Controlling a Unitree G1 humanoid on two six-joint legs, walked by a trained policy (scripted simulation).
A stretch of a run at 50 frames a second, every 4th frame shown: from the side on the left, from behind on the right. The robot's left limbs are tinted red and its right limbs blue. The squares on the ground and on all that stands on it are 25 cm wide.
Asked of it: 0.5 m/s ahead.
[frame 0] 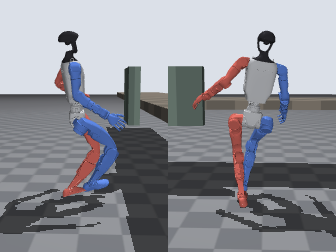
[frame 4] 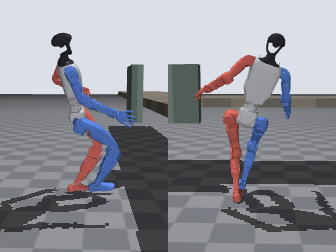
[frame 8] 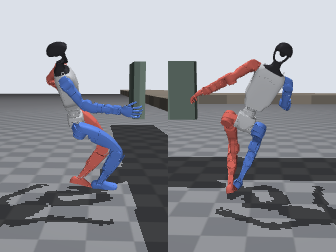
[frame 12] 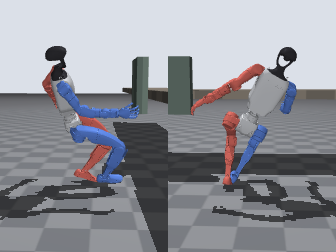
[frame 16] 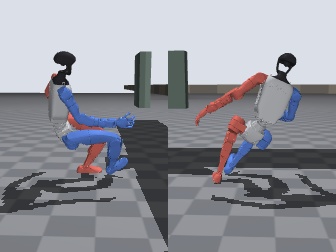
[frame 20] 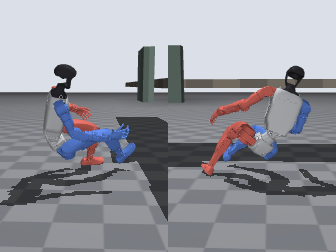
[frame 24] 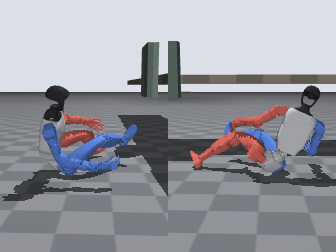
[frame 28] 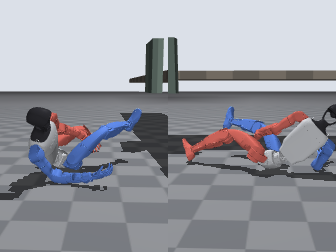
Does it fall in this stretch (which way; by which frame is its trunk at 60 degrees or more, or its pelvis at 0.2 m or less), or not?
yes: goes over to its right; its pelvis at 0.2 m or less by frame 24
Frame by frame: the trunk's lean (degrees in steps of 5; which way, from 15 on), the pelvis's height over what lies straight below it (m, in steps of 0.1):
0: 15 backward and to its right, 0.7
4: 25 backward and to its right, 0.7
8: 30 to its right, 0.6
12: 30 to its right, 0.5
16: 25 to its right, 0.4
20: 25 forward and to its right, 0.3
24: 25 to its right, 0.2
28: 45 to its right, 0.1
